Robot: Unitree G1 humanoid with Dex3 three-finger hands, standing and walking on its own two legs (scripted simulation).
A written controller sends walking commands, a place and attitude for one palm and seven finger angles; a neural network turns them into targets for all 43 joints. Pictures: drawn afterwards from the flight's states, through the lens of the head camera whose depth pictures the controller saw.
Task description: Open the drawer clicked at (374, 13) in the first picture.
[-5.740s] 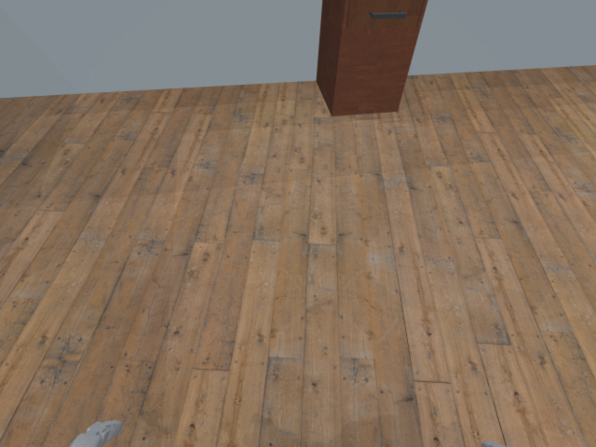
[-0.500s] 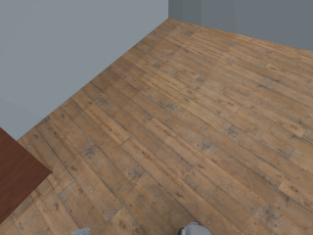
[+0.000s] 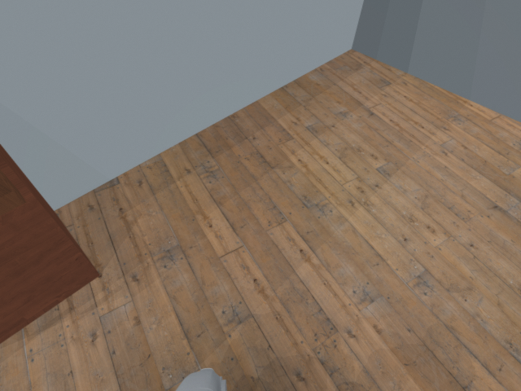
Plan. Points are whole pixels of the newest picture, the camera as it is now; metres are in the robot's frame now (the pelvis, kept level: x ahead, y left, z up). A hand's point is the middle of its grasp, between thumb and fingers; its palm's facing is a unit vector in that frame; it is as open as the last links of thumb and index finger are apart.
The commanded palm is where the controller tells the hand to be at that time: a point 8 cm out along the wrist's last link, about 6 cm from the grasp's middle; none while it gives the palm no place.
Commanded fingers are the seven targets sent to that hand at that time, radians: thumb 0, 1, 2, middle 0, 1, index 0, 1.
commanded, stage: turn to face it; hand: left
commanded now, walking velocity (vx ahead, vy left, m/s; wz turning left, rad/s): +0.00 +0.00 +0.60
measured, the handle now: out of the picture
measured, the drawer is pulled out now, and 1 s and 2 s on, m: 0.00 0.00 0.00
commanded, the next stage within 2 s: take the last steps up to it in 1.24 s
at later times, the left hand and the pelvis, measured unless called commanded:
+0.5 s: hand out of the picture +0.10 +0.24 -0.15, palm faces +0.29 -0.92 -0.28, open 7.4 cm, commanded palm none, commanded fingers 0.00 0.90 0.90 -0.20 -0.30 -0.20 -0.30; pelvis +0.03 +0.00 +0.00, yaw +16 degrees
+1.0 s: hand out of the picture -0.08 +0.16 -0.17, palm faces +0.58 -0.78 -0.25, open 7.4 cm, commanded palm none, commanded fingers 0.00 0.90 0.90 -0.20 -0.30 -0.20 -0.30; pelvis +0.01 -0.03 -0.01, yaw +35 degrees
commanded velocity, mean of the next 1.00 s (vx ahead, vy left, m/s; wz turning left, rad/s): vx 0.00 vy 0.00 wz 0.56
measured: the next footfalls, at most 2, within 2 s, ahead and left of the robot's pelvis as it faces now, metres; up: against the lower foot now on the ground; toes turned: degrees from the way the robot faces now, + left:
left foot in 0.08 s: +0.11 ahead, +0.12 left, +0.00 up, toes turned +13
right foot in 0.58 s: +0.10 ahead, -0.13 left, +0.00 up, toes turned +17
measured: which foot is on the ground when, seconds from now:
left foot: up 0.00-0.06, down 0.08-0.58, up 0.60-1.00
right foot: down 0.00-0.10, up 0.12-0.56, down 0.58-1.00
